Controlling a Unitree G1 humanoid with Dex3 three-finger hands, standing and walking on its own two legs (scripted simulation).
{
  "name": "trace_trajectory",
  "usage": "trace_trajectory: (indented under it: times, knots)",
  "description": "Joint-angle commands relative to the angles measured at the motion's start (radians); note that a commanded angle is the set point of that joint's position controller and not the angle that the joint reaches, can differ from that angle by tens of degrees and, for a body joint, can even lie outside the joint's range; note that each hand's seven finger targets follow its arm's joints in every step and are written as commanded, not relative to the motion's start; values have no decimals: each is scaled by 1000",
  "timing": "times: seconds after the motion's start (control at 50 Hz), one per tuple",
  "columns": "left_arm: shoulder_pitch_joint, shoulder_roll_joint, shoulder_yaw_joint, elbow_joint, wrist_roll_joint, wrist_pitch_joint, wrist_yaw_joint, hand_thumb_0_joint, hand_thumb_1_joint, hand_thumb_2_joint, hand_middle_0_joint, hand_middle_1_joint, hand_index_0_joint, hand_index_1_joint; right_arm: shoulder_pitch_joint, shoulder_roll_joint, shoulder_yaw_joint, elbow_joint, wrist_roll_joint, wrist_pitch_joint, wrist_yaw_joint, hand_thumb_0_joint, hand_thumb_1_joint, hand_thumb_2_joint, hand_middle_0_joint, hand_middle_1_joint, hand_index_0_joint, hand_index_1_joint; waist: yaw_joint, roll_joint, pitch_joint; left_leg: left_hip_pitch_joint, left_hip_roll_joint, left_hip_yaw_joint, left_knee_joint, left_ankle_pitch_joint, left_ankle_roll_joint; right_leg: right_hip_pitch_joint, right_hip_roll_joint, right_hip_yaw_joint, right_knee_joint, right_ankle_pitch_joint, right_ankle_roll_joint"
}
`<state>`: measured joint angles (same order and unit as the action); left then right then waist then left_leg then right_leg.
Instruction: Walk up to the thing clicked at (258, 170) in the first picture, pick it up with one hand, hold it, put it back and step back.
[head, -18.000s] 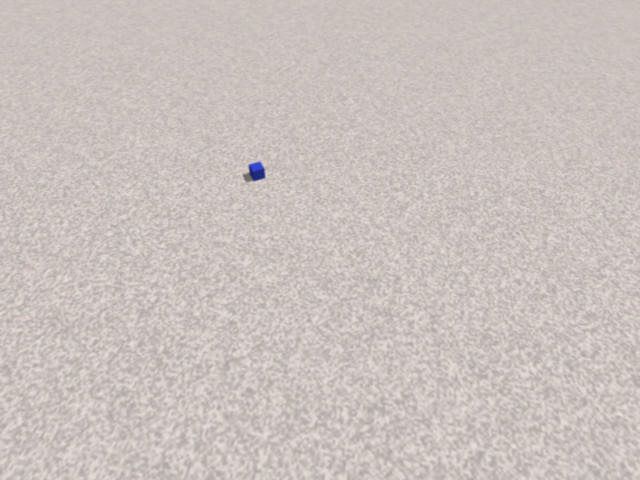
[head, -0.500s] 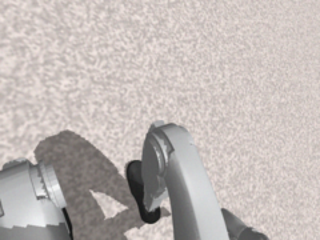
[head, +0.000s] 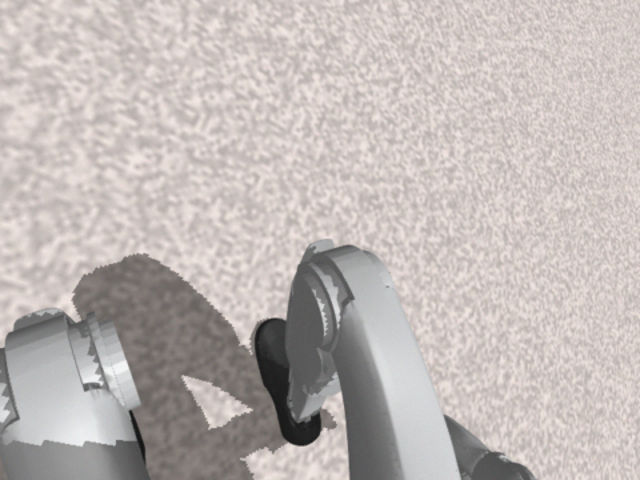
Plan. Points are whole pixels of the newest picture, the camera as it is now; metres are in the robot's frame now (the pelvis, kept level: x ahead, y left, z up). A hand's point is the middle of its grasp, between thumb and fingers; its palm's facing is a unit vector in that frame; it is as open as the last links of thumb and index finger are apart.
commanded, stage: close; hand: left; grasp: from above
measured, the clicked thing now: out of the picture +0.43 +0.33 -0.26
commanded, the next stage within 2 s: settle in 1.44 s
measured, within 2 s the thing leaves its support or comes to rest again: leaves its support in 1.90 s
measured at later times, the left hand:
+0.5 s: hand out of the picture +0.41 +0.33 -0.25, palm faces -0.48 -0.15 -0.86, open 9.9 cm
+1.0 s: hand out of the picture +0.41 +0.33 -0.24, palm faces -0.45 -0.13 -0.88, open 9.0 cm
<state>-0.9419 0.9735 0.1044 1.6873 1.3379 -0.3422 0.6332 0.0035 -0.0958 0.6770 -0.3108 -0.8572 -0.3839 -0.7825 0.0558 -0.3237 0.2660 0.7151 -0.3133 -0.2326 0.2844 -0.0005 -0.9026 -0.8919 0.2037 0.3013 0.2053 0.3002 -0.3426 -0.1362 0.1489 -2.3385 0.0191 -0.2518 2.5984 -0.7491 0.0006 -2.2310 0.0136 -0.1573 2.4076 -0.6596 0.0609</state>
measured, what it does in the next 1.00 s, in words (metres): stands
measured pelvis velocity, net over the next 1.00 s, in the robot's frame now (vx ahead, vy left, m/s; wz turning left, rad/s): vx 0.00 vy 0.00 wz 0.00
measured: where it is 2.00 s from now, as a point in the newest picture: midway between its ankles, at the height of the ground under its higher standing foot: (217, 443)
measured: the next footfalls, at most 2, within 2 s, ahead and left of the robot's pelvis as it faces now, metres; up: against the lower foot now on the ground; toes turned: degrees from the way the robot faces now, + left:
none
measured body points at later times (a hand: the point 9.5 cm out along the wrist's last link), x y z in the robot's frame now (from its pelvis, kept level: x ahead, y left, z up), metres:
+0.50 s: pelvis +0.00 +0.00 +0.00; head +0.26 +0.13 +0.34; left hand +0.43 +0.33 -0.20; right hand +0.06 -0.26 -0.06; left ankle +0.06 +0.12 -0.26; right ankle +0.12 -0.13 -0.26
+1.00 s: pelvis +0.00 +0.00 +0.00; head +0.25 +0.13 +0.34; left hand +0.43 +0.33 -0.19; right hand +0.08 -0.26 -0.06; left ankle +0.06 +0.12 -0.26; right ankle +0.12 -0.13 -0.26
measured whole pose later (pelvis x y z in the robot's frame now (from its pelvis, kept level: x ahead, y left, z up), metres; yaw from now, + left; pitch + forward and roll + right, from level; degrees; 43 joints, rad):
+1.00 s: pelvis +0.00 +0.00 +0.00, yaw +0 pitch +26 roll -14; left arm -0.98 0.98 0.09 1.74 1.34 -0.30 0.65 0.01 0.17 0.47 -0.59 -0.76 -0.68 -0.64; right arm 0.05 -0.35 0.26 0.70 -0.30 -0.26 0.28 0.00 -0.90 -0.89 0.20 0.30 0.21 0.30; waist -0.36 -0.14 0.14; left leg -2.35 0.02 -0.25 2.59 -0.73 0.01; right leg -2.24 0.02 -0.15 2.40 -0.64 0.07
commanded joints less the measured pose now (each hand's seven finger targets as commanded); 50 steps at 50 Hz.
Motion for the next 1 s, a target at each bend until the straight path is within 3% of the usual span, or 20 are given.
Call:
trace_trajectory:
  times: [0.0,0.04,0.06,0.18,0.2,0.22,0.24,0.28,0.36,0.42,0.5,0.54,0.58,0.64,0.7,0.78,0.8,0.82,0.86,0.98]
  knots:
    - [-239,197,15,-95,8,9,83,0,6,642,-355,-854,-437,-769,161,-338,-104,14,1,-2,-9,0,-892,-896,200,299,200,299,-50,520,-629,503,14,110,-287,280,-3,322,57,-111,-178,276,-73]
    - [-265,153,-27,-92,8,26,93,0,15,629,-363,-850,-446,-765,158,-338,-108,27,1,-9,-7,0,-893,-896,200,299,200,299,-53,538,-623,491,16,109,-302,242,-3,301,66,-107,-191,241,-80]
    - [-271,166,-10,-90,-5,33,103,0,32,636,-381,-839,-461,-758,144,-344,-109,20,3,-11,-7,0,-893,-896,200,299,200,299,-45,511,-633,479,14,99,-305,231,-1,291,60,-115,-194,233,-77]
    - [-275,217,33,-28,1,83,92,0,73,559,-398,-800,-488,-708,151,-359,-113,5,16,-28,-3,0,-892,-896,200,299,200,299,-50,510,-586,459,13,95,-308,205,0,258,46,-109,-171,214,-73]
    - [-295,194,9,-47,-8,85,84,0,80,552,-401,-804,-493,-710,132,-353,-111,-5,15,-30,-4,0,-892,-896,200,299,200,299,-49,519,-598,452,14,99,-318,190,1,271,52,-102,-185,198,-78]
    - [-268,231,44,-14,-11,92,80,0,72,563,-410,-802,-495,-714,151,-356,-114,4,15,-26,-9,0,-894,-897,200,299,200,299,-52,484,-607,447,13,103,-310,186,5,293,53,-102,-197,202,-75]
    - [-285,249,51,-54,-10,88,73,0,81,546,-411,-795,-501,-702,154,-356,-114,1,24,-25,-9,0,-894,-897,200,300,200,300,-41,502,-622,442,13,104,-307,196,5,298,51,-97,-194,205,-76]
    - [-272,218,36,-41,-19,85,51,0,89,530,-417,-791,-508,-697,153,-348,-115,-4,21,-21,-11,0,-895,-898,200,300,200,300,-47,489,-628,425,10,114,-296,202,11,313,55,-91,-196,212,-77]
    - [-256,246,56,-43,-34,57,18,0,121,516,-434,-794,-530,-695,176,-334,-99,-7,22,-9,-18,0,-895,-898,200,299,200,299,-47,488,-647,445,9,115,-292,240,10,345,53,-98,-196,244,-73]
    - [-242,220,26,-59,-32,31,2,0,154,536,-458,-810,-555,-710,172,-324,-94,-6,19,0,-21,0,-895,-898,200,299,200,299,-51,511,-645,467,13,117,-283,255,4,359,57,-95,-187,261,-74]
    - [-232,226,26,-98,-29,-4,15,0,246,568,-526,-820,-623,-721,169,-330,-94,-1,14,7,-24,0,-896,-898,200,299,200,299,-41,529,-658,487,14,114,-285,265,-1,354,58,-107,-186,266,-74]
    - [-222,188,-3,-64,-20,-3,19,0,294,535,-541,-815,-648,-705,163,-337,-98,-6,9,6,-21,0,-893,-896,200,299,200,299,-50,517,-620,466,14,115,-279,247,0,331,60,-106,-178,256,-74]
    - [-247,220,22,-120,-13,-6,39,0,308,527,-547,-808,-657,-695,180,-337,-95,-2,9,5,-19,0,-892,-895,200,299,200,299,-46,527,-645,496,13,114,-289,257,-3,334,60,-110,-186,258,-74]
    - [-230,194,16,-91,-12,8,60,0,358,557,-581,-823,-689,-711,168,-341,-101,5,7,-4,-14,0,-892,-895,200,299,200,299,-42,523,-614,491,16,98,-305,248,-8,293,56,-120,-177,245,-74]
    - [-251,194,3,-65,-7,24,73,0,410,559,-624,-827,-733,-715,166,-349,-103,1,9,-12,-18,0,-894,-895,200,299,200,299,-60,481,-593,445,13,109,-294,209,4,302,58,-110,-198,222,-73]
    - [-273,210,12,-71,-5,42,71,0,445,552,-665,-799,-769,-693,182,-355,-105,-2,11,-19,-14,0,-895,-896,200,299,200,299,-63,503,-625,475,18,103,-299,232,1,315,59,-105,-190,239,-75]
    - [-286,211,7,-83,-12,45,70,0,461,566,-679,-797,-779,-695,161,-355,-105,-4,18,-22,-16,0,-894,-896,200,299,200,299,-52,495,-631,473,18,97,-295,229,0,308,56,-104,-186,236,-75]
    - [-274,223,26,-61,-12,49,74,0,462,579,-695,-787,-787,-692,179,-349,-100,6,16,-21,-16,0,-895,-897,200,299,200,299,-57,503,-633,466,16,103,-294,239,2,321,57,-106,-191,244,-74]
    - [-265,195,-1,-34,-18,55,65,0,491,557,-706,-784,-805,-683,157,-346,-97,0,16,-25,-18,0,-895,-896,200,299,200,299,-67,481,-588,438,15,108,-293,203,3,313,55,-100,-192,218,-74]
    - [-260,219,9,-34,-12,55,45,0,529,578,-765,-756,-850,-669,174,-351,-96,-14,20,-22,-23,0,-896,-897,200,299,200,299,-61,473,-604,444,13,111,-293,199,7,318,55,-99,-201,216,-72]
